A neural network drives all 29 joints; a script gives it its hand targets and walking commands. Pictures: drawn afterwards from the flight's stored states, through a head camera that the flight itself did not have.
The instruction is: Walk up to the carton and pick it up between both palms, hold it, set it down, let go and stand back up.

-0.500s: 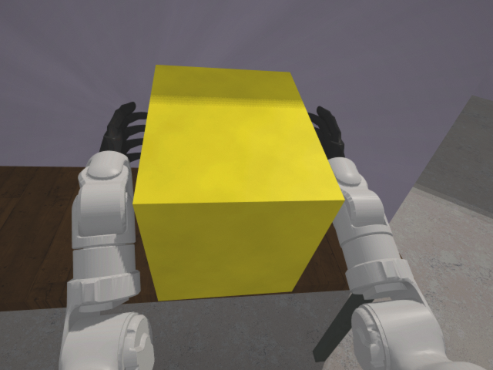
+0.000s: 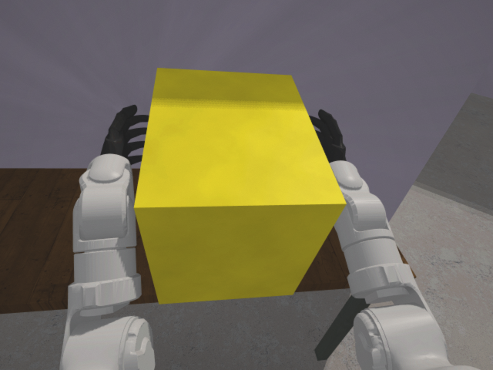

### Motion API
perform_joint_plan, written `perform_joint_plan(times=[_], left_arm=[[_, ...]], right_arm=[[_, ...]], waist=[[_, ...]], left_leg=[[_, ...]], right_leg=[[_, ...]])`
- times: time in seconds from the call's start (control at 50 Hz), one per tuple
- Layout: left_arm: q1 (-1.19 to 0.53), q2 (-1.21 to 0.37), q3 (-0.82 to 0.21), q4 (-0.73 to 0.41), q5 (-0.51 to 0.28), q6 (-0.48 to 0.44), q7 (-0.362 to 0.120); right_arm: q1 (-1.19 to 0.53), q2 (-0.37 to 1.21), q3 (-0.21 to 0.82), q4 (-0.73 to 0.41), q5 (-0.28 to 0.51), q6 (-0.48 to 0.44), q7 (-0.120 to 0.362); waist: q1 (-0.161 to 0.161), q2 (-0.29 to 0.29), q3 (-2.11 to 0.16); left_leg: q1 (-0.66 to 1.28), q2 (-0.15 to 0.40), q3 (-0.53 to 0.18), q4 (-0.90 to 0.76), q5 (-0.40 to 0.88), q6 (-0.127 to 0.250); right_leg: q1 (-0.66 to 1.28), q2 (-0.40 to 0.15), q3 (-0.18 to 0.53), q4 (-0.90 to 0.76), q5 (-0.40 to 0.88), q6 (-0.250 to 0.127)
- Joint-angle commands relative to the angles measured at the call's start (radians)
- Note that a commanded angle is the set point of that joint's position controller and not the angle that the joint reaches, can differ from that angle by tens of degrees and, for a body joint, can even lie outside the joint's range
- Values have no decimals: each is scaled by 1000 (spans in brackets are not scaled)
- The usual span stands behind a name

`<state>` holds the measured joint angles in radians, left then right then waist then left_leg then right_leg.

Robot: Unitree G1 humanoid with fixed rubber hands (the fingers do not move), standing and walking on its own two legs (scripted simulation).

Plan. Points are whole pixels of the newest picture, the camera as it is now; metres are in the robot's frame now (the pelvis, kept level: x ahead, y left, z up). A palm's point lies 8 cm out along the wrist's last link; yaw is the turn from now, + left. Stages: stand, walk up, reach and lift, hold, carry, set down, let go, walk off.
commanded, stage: hold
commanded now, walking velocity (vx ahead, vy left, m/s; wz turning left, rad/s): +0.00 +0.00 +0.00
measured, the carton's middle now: (227, 185) +0.37 +0.01 +0.15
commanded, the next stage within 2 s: none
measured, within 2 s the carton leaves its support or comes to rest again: neither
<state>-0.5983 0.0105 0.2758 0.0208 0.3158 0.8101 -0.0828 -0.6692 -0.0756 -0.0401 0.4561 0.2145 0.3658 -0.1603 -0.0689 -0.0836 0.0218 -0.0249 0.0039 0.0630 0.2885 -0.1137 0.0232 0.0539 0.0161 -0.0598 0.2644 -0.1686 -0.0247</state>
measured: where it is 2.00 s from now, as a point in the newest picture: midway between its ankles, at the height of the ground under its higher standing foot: outside the picture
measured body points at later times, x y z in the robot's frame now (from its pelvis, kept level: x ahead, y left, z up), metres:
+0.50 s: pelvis +0.01 +0.00 +0.00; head -0.05 +0.03 +0.45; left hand +0.37 +0.17 +0.21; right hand +0.38 -0.15 +0.21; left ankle +0.04 +0.10 -0.75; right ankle +0.00 -0.10 -0.75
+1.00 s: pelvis +0.00 +0.00 +0.00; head -0.05 +0.03 +0.45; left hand +0.37 +0.17 +0.21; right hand +0.38 -0.15 +0.22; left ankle +0.04 +0.10 -0.75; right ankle +0.00 -0.10 -0.75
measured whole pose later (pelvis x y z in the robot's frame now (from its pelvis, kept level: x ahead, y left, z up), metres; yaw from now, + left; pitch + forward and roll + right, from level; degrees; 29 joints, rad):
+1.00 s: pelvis +0.00 +0.00 +0.00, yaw +0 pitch -8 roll +0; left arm -0.62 0.02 0.28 0.05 0.31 0.80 -0.08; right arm -0.69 -0.07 -0.06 0.47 0.19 0.36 -0.16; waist -0.07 -0.08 0.01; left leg -0.04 0.00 0.05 0.29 -0.11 0.02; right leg 0.04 0.02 -0.07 0.27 -0.17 -0.03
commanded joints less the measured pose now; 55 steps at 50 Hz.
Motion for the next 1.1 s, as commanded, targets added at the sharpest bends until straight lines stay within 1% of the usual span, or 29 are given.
perform_joint_plan(times=[0.0, 0.02, 0.04, 0.06, 0.08, 0.1, 0.14, 0.16, 0.22, 0.26, 0.28, 0.3, 0.32, 0.38, 0.4, 0.44, 0.46, 0.5, 0.52, 0.56, 0.58, 0.62, 0.66, 0.72, 0.86, 0.88, 0.9, 0.96, 1.08], left_arm=[[-576, -462, -432, -105, -159, -68, -102], [-568, -459, -410, -68, -142, -61, -104], [-563, -455, -394, -50, -136, -56, -107], [-557, -455, -395, -51, -128, -51, -111], [-551, -457, -386, -39, -130, -45, -115], [-544, -454, -382, -37, -131, -42, -120], [-560, -455, -397, -63, -138, -45, -123], [-560, -458, -412, -78, -149, -48, -122], [-543, -452, -395, -64, -149, -57, -129], [-518, -440, -371, -46, -132, -54, -138], [-517, -443, -375, -59, -135, -53, -140], [-508, -447, -369, -57, -134, -52, -141], [-518, -440, -378, -68, -136, -54, -142], [-526, -443, -379, -84, -132, -55, -138], [-536, -447, -392, -92, -139, -58, -136], [-520, -455, -405, -100, -145, -62, -129], [-522, -457, -407, -100, -148, -60, -125], [-516, -455, -419, -130, -153, -60, -119], [-506, -465, -430, -138, -157, -58, -118], [-510, -452, -420, -125, -156, -56, -116], [-511, -456, -424, -122, -151, -51, -116], [-514, -456, -420, -114, -147, -43, -120], [-542, -447, -408, -101, -142, -42, -123], [-540, -452, -400, -78, -147, -45, -126], [-564, -463, -389, -47, -150, -66, -123], [-573, -468, -403, -57, -158, -69, -121], [-563, -467, -404, -61, -158, -69, -119], [-522, -459, -386, -41, -138, -63, -122], [-519, -444, -384, -97, -141, -56, -133]], right_arm=[[-708, 509, 349, -243, 70, -56, 100], [-718, 501, 334, -212, 54, -52, 103], [-713, 504, 324, -187, 46, -47, 107], [-704, 494, 313, -173, 40, -46, 108], [-700, 492, 305, -171, 34, -43, 107], [-701, 496, 308, -168, 38, -41, 107], [-707, 502, 311, -187, 43, -47, 103], [-700, 498, 313, -201, 51, -51, 99], [-696, 510, 339, -213, 51, -47, 85], [-689, 509, 342, -218, 53, -43, 81], [-685, 519, 355, -219, 59, -42, 80], [-693, 517, 360, -232, 65, -41, 80], [-678, 525, 361, -226, 66, -40, 79], [-689, 518, 372, -241, 75, -38, 79], [-692, 526, 376, -253, 78, -41, 80], [-697, 518, 381, -278, 86, -48, 83], [-703, 514, 389, -286, 95, -47, 83], [-686, 515, 396, -300, 102, -45, 82], [-688, 508, 395, -316, 102, -45, 79], [-672, 499, 378, -284, 95, -37, 80], [-660, 495, 374, -264, 86, -35, 82], [-650, 485, 355, -239, 71, -28, 89], [-662, 490, 332, -214, 56, -24, 95], [-687, 503, 336, -235, 51, -32, 99], [-730, 515, 330, -225, 45, -46, 98], [-731, 520, 335, -232, 48, -50, 99], [-726, 518, 348, -237, 53, -51, 100], [-692, 507, 348, -218, 57, -45, 91], [-673, 514, 375, -236, 78, -36, 84]], waist=[[-12, 108, -329], [3, 102, -292], [4, 93, -253], [-9, 105, -250], [-3, 105, -247], [-5, 90, -248], [-16, 112, -309], [-33, 115, -337], [-29, 78, -332], [-18, 55, -303], [-20, 65, -305], [-7, 59, -301], [-18, 52, -299], [-8, 76, -305], [-14, 81, -316], [2, 74, -322], [-7, 82, -326], [2, 91, -349], [-11, 85, -346], [-2, 98, -317], [-19, 102, -301], [-18, 117, -275], [-18, 105, -247], [-15, 76, -284], [-9, 68, -320], [-10, 88, -348], [-9, 72, -346], [-9, 82, -303], [-9, 60, -311]], left_leg=[[193, -10, -12, 3, 152, -23], [170, -12, -10, -9, 108, -20], [152, -10, -5, -24, 64, -12], [137, -4, -7, -32, 42, -12], [131, -7, -7, -34, 40, -6], [125, -6, -5, -37, 43, -3], [147, -12, -9, -18, 85, -8], [173, -11, -12, -9, 110, -11], [158, -21, -14, 8, 170, -9], [146, -26, -10, 3, 152, -6], [153, -28, -8, 2, 162, -10], [143, -26, -11, 1, 164, -3], [145, -26, -11, 1, 166, -5], [159, -25, -14, 3, 181, -11], [163, -25, -14, 6, 194, -13], [174, -19, -16, 11, 222, -22], [183, -20, -15, 21, 239, -25], [196, -21, -14, 27, 257, -24], [203, -19, -18, 31, 262, -29], [188, -17, -18, 21, 222, -29], [196, -17, -19, 16, 206, -30], [166, -14, -18, -7, 143, -29], [156, -16, -12, -23, 86, -20], [142, -13, -15, -26, 80, -9], [152, -13, -12, -17, 94, -2], [154, -14, -11, -13, 102, -10], [161, -14, -12, -10, 124, -9], [157, -17, -10, 3, 172, -11], [154, -22, -8, 2, 187, -9]], right_leg=[[-81, 31, -20, -38, 99, 49], [-93, 26, -21, -46, 64, 48], [-99, 22, -19, -50, 36, 52], [-86, 20, -23, -44, 19, 47], [-77, 20, -17, -47, 28, 49], [-71, 18, -15, -50, 41, 51], [-56, 12, -7, -38, 84, 54], [-51, 17, -11, -35, 105, 54], [-25, 19, -12, -25, 200, 66], [-11, 16, -12, -29, 193, 72], [-10, 16, -9, -25, 213, 72], [0, 18, -7, -27, 205, 68], [2, 15, -6, -25, 220, 70], [-7, 21, -7, -23, 220, 68], [-17, 19, -8, -22, 222, 69], [-30, 31, -19, -25, 214, 61], [-33, 33, -17, -18, 231, 63], [-12, 37, -15, -20, 235, 62], [-29, 35, -16, -21, 240, 61], [-46, 33, -12, -27, 187, 57], [-65, 28, -17, -32, 171, 60], [-65, 26, -16, -43, 105, 50], [-82, 22, -19, -47, 60, 54], [-64, 18, -17, -41, 87, 55], [-63, 19, -13, -42, 88, 58], [-54, 22, -19, -34, 93, 56], [-56, 22, -18, -34, 119, 57], [-34, 19, -9, -30, 182, 60], [-8, 21, -12, -24, 207, 66]])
